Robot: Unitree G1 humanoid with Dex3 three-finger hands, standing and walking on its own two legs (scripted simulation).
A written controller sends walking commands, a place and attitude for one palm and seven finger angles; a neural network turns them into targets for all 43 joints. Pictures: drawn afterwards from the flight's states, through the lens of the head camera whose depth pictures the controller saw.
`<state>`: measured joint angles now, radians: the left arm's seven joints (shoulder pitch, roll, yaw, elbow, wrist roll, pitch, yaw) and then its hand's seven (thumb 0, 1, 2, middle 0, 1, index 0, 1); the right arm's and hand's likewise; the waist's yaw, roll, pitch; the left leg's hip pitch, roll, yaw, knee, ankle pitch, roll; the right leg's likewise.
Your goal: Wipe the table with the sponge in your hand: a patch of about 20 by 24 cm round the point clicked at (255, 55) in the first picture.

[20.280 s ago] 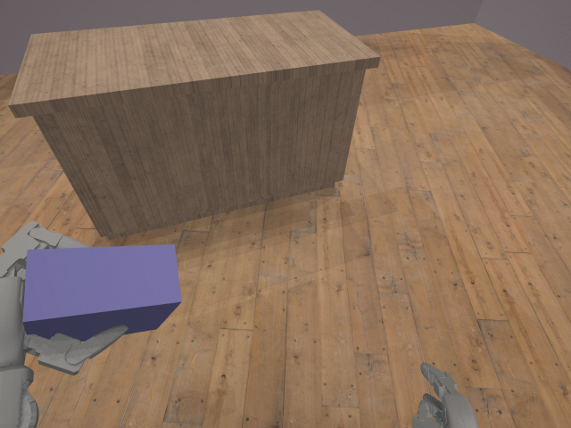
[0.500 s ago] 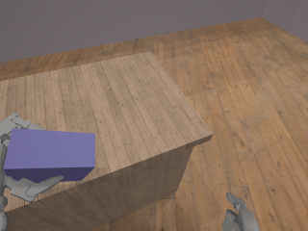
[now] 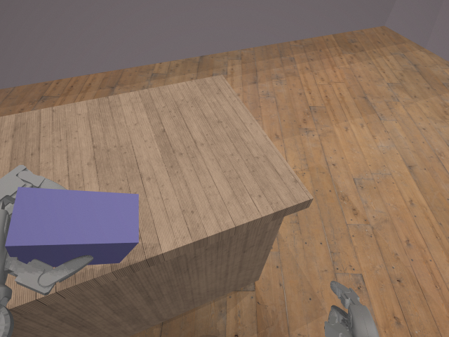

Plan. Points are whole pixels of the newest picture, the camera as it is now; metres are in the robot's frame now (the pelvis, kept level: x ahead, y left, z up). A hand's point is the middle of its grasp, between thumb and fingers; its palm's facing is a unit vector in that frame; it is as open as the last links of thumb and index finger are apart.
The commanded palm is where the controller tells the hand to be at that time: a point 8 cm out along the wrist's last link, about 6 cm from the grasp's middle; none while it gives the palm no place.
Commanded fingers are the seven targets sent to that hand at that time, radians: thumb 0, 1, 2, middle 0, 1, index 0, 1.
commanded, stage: shuffle to correct the standing spot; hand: left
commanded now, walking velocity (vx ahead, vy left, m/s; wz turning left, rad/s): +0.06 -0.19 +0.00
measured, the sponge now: (96, 231) +0.23 +0.20 +0.13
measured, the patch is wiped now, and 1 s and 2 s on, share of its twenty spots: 0.00 0.00 0.00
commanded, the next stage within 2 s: come to a stop and stand still in 0.52 s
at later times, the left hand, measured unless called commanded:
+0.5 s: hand (46, 229) +0.22 +0.25 +0.16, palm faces +0.31 -0.86 -0.42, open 10.7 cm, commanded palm +0.16 +0.29 +0.18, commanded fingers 0.00 0.10 1.30 -1.20 -1.60 -1.20 -1.60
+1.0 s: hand (48, 234) +0.21 +0.25 +0.15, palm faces +0.24 -0.88 -0.41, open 10.7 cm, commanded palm +0.16 +0.30 +0.18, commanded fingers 0.00 0.10 1.30 -1.20 -1.60 -1.20 -1.60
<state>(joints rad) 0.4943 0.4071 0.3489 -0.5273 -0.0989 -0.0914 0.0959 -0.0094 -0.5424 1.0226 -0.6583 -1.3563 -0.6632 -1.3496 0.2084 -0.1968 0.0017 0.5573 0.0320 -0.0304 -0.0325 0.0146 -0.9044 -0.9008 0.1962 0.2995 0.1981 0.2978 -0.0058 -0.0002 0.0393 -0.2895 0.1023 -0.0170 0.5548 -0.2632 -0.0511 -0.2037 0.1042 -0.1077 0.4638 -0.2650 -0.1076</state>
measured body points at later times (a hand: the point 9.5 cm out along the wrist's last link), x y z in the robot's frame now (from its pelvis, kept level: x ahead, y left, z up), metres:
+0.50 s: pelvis +0.00 +0.00 +0.00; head +0.03 +0.01 +0.45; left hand +0.19 +0.29 +0.18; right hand +0.17 -0.22 -0.08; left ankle +0.02 +0.16 -0.73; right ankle -0.01 -0.05 -0.73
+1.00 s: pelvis -0.01 +0.02 +0.00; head +0.02 +0.04 +0.45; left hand +0.19 +0.29 +0.17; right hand +0.14 -0.23 -0.07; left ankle +0.01 +0.14 -0.73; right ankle -0.01 -0.05 -0.73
